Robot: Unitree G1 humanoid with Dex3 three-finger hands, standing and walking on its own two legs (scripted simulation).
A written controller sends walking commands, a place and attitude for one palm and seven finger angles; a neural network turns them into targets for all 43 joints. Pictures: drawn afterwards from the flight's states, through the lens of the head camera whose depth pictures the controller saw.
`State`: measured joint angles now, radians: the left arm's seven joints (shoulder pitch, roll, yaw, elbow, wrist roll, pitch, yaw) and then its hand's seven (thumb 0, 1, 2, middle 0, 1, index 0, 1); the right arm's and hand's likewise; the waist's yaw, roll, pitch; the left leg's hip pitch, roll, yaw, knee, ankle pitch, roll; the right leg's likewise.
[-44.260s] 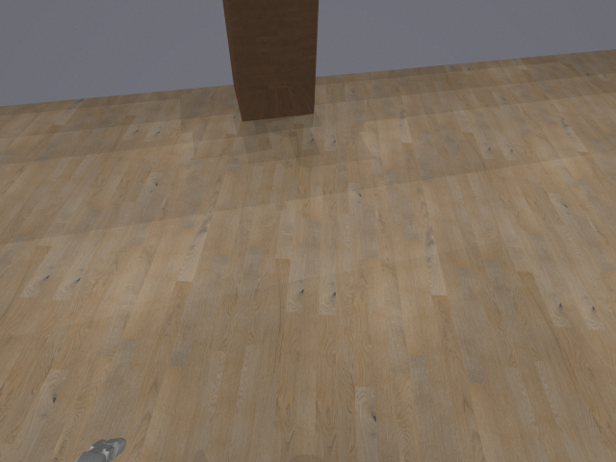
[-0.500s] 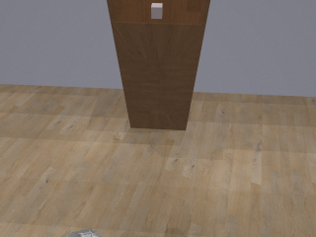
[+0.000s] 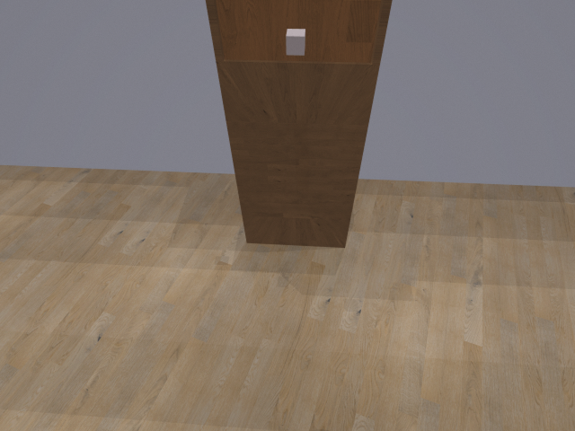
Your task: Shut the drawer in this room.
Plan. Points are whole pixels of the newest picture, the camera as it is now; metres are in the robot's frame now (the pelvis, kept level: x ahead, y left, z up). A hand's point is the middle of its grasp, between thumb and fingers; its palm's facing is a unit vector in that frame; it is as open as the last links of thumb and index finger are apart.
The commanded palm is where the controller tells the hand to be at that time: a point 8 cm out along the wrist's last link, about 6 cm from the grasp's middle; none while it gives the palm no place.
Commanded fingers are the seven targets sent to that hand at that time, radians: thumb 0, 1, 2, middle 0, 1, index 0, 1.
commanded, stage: let the arm hang, fingers relaxed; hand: left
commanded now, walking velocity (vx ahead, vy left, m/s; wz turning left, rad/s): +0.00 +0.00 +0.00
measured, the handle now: (296, 38) +0.93 +0.03 +0.13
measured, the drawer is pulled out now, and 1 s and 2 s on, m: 0.00 0.00 0.00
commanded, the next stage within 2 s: look to check the result in 0.32 s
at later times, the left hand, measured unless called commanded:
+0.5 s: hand out of the picture +0.07 +0.21 -0.16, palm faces +0.00 -0.96 -0.29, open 7.4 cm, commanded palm none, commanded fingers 0.00 0.90 0.90 -0.20 -0.30 -0.20 -0.30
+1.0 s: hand out of the picture +0.11 +0.22 -0.15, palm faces -0.01 -0.95 -0.32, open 7.4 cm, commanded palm none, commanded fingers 0.00 0.90 0.90 -0.20 -0.30 -0.20 -0.30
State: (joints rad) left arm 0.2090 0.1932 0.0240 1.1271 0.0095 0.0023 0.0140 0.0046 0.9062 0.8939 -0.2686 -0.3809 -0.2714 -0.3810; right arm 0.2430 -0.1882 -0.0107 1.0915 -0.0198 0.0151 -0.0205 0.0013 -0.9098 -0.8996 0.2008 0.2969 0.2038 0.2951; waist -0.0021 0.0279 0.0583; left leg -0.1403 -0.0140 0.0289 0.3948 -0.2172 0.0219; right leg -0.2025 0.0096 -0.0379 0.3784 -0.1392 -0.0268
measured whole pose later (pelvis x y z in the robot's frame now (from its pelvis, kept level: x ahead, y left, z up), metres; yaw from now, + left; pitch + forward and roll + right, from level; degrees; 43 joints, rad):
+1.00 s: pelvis +0.03 -0.01 +0.00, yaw +0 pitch -1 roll +0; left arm 0.08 0.29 0.03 1.14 0.01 -0.02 0.00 0.00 0.90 0.89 -0.20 -0.29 -0.20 -0.30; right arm 0.12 -0.31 -0.01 1.12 -0.02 0.00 -0.01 0.00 -0.91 -0.90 0.20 0.30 0.20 0.30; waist -0.01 0.03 0.07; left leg -0.08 0.00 0.03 0.31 -0.21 0.00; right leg -0.16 0.03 -0.04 0.32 -0.14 -0.04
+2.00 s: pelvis +0.04 -0.01 +0.01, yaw -1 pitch -1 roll +0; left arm 0.09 0.31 0.03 1.14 0.01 -0.02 0.00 0.00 0.90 0.89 -0.20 -0.30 -0.20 -0.30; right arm 0.13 -0.32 -0.01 1.13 -0.01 0.00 -0.01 0.00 -0.91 -0.90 0.20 0.30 0.21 0.30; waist -0.02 0.01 0.06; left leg -0.04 0.01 0.04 0.27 -0.21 0.00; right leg -0.12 0.04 -0.03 0.29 -0.15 -0.04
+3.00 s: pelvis +0.04 +0.00 +0.01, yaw -1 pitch -1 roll +0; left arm 0.08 0.32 0.02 1.14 0.01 -0.02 0.00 0.00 0.90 0.89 -0.20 -0.30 -0.20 -0.30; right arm 0.11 -0.33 -0.01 1.13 -0.01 0.00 -0.01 0.00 -0.91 -0.90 0.20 0.30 0.21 0.30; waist -0.02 0.01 0.07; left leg -0.04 0.00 0.03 0.26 -0.20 0.01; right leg -0.12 0.02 -0.03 0.28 -0.14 -0.03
